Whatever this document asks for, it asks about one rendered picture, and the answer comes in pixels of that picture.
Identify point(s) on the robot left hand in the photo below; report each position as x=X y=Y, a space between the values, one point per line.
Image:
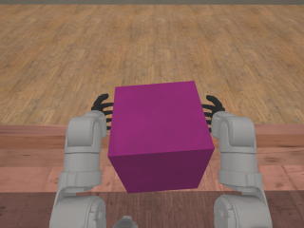
x=99 y=106

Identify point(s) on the carton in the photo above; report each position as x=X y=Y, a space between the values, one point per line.
x=159 y=137

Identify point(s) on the left robot shin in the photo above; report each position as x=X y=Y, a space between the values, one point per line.
x=127 y=217

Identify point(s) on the robot left upper arm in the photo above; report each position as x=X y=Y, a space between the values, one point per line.
x=79 y=212

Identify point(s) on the left robot thigh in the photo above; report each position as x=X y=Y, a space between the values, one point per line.
x=125 y=223

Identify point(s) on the left robot forearm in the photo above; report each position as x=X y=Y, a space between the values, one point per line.
x=83 y=145

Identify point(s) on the robot right hand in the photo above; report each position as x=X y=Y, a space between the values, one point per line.
x=214 y=108

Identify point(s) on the robot right upper arm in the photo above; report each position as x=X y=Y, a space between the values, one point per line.
x=241 y=211

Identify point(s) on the right robot forearm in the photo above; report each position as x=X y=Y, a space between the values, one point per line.
x=238 y=160

